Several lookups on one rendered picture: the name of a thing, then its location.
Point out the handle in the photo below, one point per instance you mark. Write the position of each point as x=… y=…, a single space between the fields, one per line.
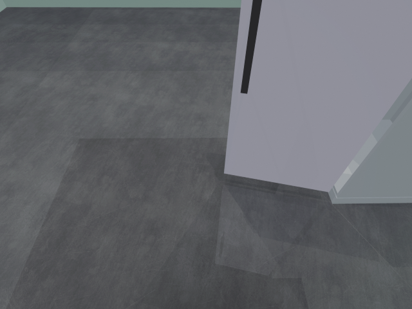
x=253 y=28

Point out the fridge door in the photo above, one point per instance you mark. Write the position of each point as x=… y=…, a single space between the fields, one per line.
x=324 y=74

